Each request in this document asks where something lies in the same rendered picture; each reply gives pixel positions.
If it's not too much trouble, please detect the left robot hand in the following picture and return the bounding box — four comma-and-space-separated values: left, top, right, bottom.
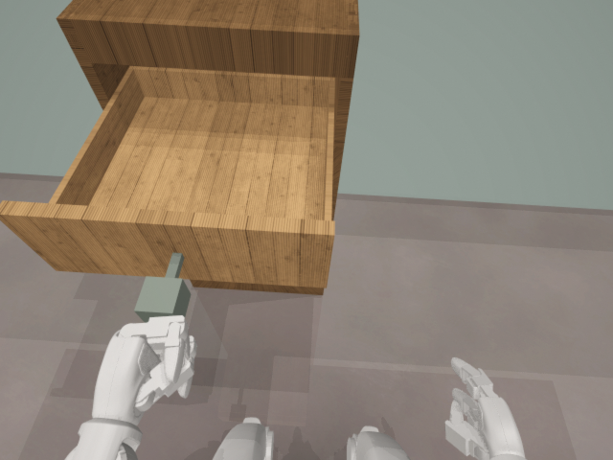
92, 315, 197, 425

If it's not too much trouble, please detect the cabinet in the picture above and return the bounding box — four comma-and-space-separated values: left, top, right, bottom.
57, 0, 359, 295

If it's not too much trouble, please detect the handle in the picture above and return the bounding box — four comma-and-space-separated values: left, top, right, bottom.
134, 253, 191, 323

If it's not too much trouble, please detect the left robot forearm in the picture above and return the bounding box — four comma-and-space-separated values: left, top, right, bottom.
65, 419, 143, 460

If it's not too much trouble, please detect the right robot hand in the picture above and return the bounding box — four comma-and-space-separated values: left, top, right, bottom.
445, 357, 525, 460

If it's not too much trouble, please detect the left robot thigh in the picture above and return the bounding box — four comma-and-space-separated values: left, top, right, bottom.
213, 423, 274, 460

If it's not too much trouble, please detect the drawer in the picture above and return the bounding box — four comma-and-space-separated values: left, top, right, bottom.
0, 66, 335, 288

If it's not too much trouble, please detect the right robot thigh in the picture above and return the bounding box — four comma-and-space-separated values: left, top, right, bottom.
347, 431, 411, 460

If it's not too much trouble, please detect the robot thigh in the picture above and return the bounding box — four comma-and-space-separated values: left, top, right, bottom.
347, 431, 411, 460
213, 423, 274, 460

